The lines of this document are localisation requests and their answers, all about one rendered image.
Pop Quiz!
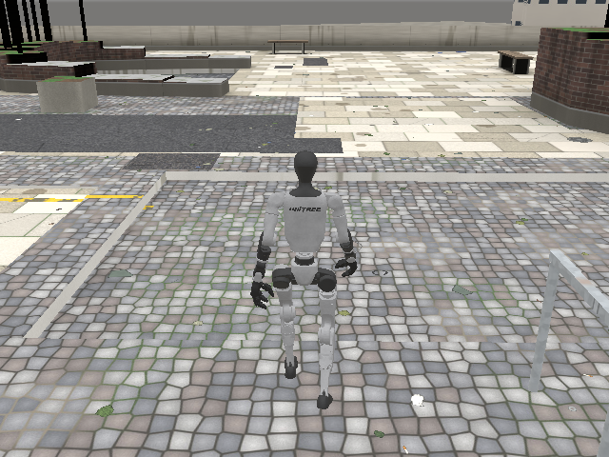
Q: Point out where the robot left hand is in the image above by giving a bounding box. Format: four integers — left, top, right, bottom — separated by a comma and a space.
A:
250, 281, 274, 309

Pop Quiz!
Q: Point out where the robot torso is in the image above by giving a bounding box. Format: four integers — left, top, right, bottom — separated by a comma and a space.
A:
283, 188, 327, 286

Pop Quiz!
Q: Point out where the robot right shin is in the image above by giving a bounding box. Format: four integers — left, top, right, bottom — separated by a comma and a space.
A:
319, 328, 335, 397

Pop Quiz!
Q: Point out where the right robot forearm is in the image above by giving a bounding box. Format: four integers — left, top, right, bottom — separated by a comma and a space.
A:
340, 229, 357, 263

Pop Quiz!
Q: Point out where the robot left upper arm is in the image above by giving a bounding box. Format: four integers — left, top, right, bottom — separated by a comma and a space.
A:
262, 191, 285, 247

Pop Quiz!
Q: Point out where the left robot forearm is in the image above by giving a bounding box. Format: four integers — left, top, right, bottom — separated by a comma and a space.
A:
252, 232, 271, 283

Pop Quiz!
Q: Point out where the robot right hand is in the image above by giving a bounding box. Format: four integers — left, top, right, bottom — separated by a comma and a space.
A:
335, 259, 357, 277

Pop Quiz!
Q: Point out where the robot right upper arm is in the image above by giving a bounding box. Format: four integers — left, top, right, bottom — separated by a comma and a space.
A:
325, 192, 350, 244

